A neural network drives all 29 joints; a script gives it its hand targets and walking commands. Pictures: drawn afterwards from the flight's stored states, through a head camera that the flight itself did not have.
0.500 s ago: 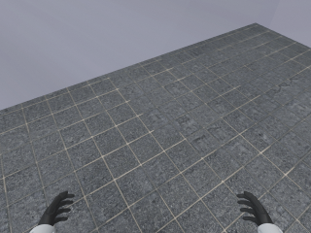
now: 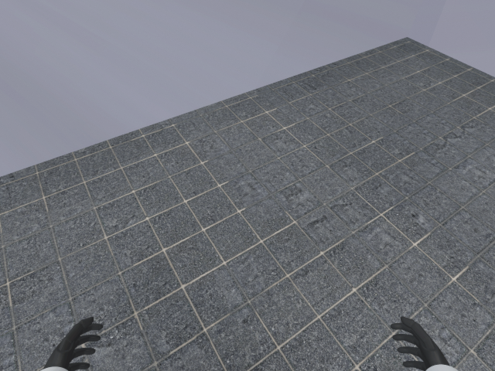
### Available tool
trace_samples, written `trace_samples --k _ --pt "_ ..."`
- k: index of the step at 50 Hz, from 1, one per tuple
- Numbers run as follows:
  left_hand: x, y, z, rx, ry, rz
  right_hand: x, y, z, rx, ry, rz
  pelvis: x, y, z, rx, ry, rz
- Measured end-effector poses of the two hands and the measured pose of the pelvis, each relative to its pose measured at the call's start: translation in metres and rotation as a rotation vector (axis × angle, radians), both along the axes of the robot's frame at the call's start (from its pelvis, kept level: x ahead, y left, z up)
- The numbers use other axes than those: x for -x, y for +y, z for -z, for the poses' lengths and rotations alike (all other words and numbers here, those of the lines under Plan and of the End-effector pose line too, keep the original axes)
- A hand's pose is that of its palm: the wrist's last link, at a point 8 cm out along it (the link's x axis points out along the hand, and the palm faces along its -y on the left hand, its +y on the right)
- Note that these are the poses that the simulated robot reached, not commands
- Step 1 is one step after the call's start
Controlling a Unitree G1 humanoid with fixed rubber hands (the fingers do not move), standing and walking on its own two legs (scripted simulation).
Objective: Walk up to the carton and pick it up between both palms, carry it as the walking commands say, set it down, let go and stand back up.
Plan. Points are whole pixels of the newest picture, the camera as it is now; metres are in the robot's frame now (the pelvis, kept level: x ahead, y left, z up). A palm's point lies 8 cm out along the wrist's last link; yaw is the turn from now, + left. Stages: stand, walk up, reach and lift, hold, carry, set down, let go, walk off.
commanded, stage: stand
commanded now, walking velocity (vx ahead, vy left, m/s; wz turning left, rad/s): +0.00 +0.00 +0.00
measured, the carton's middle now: out of the picture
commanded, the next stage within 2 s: walk up in 0.44 s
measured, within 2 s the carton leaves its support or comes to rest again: neither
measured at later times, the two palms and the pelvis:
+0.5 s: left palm out of the picture +0.12 +0.31 -0.07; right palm out of the picture +0.12 -0.31 -0.07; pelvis +0.00 +0.00 +0.02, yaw +0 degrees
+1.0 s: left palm out of the picture +0.09 +0.25 -0.12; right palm out of the picture +0.02 -0.29 -0.12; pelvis -0.03 +0.00 +0.00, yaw -10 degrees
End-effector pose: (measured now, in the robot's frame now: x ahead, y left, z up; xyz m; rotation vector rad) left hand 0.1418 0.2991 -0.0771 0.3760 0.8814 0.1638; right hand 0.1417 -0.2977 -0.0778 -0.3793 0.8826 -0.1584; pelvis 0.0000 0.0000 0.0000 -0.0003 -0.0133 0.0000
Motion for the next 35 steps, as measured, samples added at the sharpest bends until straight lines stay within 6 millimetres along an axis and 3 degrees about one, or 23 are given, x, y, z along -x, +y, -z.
trace_samples --k 31,35 --pt "0.026 0.008 -0.004 -0.002 0.143 -0.054 0.028 -0.010 -0.003 0.001 0.145 0.060 0.003 -0.001 -0.022 -0.001 -0.025 0.001" --pt "0.034 0.005 0.006 0.011 0.179 -0.074 0.040 -0.015 0.007 0.005 0.186 0.110 0.005 -0.003 -0.015 -0.011 -0.008 0.036"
